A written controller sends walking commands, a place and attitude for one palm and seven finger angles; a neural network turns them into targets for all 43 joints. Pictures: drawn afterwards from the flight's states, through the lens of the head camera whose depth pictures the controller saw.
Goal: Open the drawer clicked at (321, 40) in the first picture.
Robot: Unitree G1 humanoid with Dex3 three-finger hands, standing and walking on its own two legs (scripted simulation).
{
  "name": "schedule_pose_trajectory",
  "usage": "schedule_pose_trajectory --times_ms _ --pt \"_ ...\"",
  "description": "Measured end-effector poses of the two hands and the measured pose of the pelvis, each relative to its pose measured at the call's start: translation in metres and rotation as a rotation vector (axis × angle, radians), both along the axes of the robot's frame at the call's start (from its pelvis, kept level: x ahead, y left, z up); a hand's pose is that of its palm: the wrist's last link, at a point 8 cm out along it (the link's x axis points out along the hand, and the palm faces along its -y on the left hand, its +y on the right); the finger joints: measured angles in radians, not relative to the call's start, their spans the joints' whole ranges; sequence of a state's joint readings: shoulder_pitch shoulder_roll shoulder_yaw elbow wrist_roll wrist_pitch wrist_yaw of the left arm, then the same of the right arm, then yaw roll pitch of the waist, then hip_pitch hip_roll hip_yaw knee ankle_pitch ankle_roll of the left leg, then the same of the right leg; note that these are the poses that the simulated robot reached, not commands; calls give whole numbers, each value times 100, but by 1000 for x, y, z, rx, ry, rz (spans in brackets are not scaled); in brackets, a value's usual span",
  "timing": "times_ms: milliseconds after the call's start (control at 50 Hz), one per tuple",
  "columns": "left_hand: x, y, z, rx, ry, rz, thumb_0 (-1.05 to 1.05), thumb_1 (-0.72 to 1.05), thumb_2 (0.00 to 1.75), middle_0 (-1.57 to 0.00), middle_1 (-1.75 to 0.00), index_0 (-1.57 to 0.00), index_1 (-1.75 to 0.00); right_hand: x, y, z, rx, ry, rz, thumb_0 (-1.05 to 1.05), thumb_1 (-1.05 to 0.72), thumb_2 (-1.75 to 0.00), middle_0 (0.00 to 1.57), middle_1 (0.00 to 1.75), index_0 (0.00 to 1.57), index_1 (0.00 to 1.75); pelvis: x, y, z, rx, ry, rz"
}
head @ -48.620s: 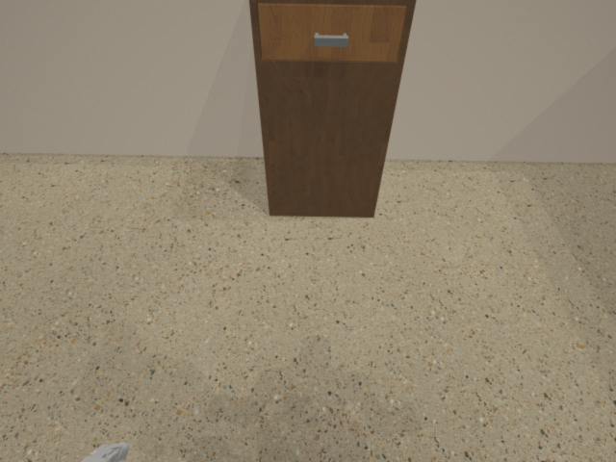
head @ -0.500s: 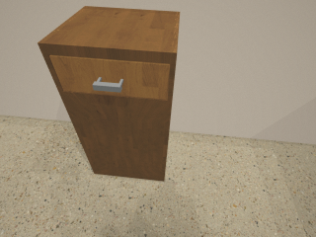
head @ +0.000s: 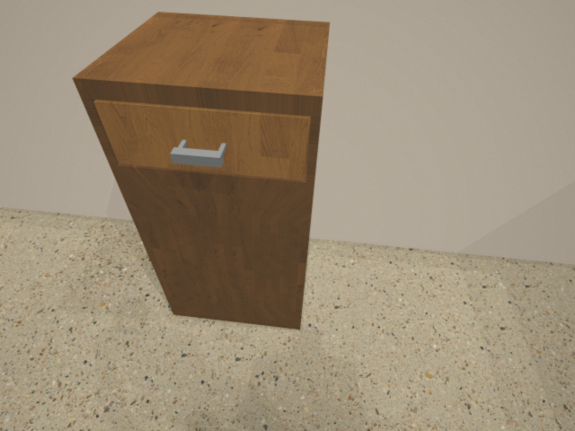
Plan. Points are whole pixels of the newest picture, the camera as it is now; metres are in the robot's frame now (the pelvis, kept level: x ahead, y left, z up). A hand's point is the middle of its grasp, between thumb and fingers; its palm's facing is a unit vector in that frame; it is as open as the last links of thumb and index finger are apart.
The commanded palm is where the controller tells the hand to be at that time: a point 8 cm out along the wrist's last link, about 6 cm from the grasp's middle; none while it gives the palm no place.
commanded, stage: shuffle to correct the standing spot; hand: left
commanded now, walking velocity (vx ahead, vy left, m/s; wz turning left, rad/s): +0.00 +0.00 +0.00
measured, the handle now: (200, 151) +0.64 +0.23 +0.05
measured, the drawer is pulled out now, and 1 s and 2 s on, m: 0.00 0.00 0.00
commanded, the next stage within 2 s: come to a stop and stand still in 1.68 s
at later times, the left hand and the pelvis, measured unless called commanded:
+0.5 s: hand out of the picture +0.11 +0.21 -0.15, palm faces -0.05 -0.98 -0.20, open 7.3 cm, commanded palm none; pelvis +0.03 +0.02 +0.01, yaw -5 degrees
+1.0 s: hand out of the picture +0.14 +0.17 -0.15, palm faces +0.02 -0.97 -0.24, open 7.2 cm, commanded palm none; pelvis +0.14 -0.01 +0.01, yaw -4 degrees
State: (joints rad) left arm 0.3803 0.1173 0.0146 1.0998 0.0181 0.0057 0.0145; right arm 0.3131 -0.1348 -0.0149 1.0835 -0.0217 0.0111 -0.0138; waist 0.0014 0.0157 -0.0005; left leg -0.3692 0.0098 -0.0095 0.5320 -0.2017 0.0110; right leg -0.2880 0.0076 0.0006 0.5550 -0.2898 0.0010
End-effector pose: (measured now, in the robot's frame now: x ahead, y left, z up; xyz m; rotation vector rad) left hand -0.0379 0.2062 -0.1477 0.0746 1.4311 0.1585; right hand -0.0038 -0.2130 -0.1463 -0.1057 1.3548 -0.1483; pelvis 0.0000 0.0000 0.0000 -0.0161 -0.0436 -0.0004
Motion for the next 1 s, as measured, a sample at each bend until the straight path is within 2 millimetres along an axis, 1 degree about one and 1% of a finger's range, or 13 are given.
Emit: schedule_pose_trajectory --times_ms 160,240,320,420,500,580,680,720,740,800,880,940,1000 --pt "7 -1 2 -18 -22 12 0 91 90 -20 -30 -20 -30 -9 1 5 -6 32 1 0 -91 -90 20 29 20 30 0 2 3 1 18 -7" --pt "15 9 -5 -26 -6 6 0 90 90 -20 -30 -20 -30 -17 1 10 -39 31 -49 0 -91 -90 20 29 20 30 5 11 2 7 23 -25" --pt "49 27 -17 -20 -34 -66 0 90 90 -20 -30 -20 -30 -42 9 5 -76 23 -118 0 -91 -90 20 29 20 30 10 23 -10 0 34 -64" --pt "105 46 6 32 -134 -125 1 93 90 -20 -30 -20 -30 -77 35 12 -24 136 -157 0 -91 -90 20 29 20 30 19 26 3 23 41 -92" --pt "143 49 25 60 -206 -148 1 93 90 -19 -30 -20 -30 -81 51 17 42 195 -151 0 -91 -90 20 29 20 30 29 24 11 30 70 -92" --pt "172 37 31 70 -212 -193 1 92 90 -19 -30 -20 -30 -70 56 14 83 202 -168 0 -91 -90 20 29 20 30 42 15 11 44 87 -101" --pt "206 3 24 62 -248 -226 0 91 90 -19 -30 -20 -30 -48 43 -4 120 202 -185 0 -91 -90 20 29 20 30 62 -3 -1 64 86 -115" --pt "210 -9 23 49 -267 -199 0 91 90 -19 -30 -20 -30 -32 32 -8 120 202 -159 0 -91 -90 20 29 20 30 71 -8 -2 48 70 -97" --pt "212 -10 26 56 -290 -158 -1 93 90 -20 -30 -20 -30 -20 25 -8 115 194 -141 0 -91 -90 20 29 20 30 76 -10 0 43 63 -84" --pt "214 -2 35 94 -312 -104 -4 97 90 -20 -30 -21 -30 23 2 -5 84 143 -96 0 -91 -90 20 29 20 30 91 -15 6 44 49 -71" --pt "201 8 37 117 -222 -94 -4 97 90 -20 -30 -20 -30 91 -25 2 32 28 -68 0 -91 -90 20 29 20 30 108 -16 11 53 48 -67" --pt "186 12 32 109 -127 -80 -3 95 90 -20 -30 -20 -30 139 -36 7 1 -45 -41 0 -91 -90 20 29 20 30 122 -13 12 57 51 -69" --pt "171 16 27 93 -39 -53 -2 93 90 -20 -30 -20 -30 185 -38 12 -23 -92 1 0 -91 -90 20 29 20 30 137 -7 11 58 52 -70"
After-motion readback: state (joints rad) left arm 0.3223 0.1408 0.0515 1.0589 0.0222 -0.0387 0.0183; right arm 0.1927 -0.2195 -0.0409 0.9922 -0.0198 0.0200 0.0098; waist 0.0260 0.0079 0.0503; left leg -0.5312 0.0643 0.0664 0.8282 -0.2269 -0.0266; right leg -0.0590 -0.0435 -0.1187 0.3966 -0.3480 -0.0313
